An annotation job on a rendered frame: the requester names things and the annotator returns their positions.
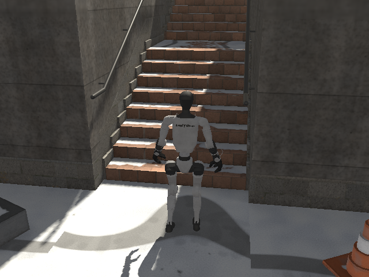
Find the left robot upper arm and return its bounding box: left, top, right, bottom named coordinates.
left=157, top=115, right=174, bottom=147

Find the left robot forearm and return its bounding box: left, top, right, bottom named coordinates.
left=154, top=138, right=163, bottom=156

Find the right robot hand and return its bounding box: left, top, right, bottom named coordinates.
left=209, top=159, right=223, bottom=173

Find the left robot hand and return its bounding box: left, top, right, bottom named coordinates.
left=153, top=153, right=166, bottom=163

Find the right robot upper arm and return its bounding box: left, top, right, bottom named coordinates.
left=198, top=117, right=214, bottom=149

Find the right robot forearm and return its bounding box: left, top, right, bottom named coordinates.
left=209, top=140, right=221, bottom=162

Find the robot right foot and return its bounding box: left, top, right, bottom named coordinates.
left=193, top=217, right=200, bottom=231

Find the robot right thigh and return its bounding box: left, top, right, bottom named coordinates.
left=192, top=160, right=204, bottom=197

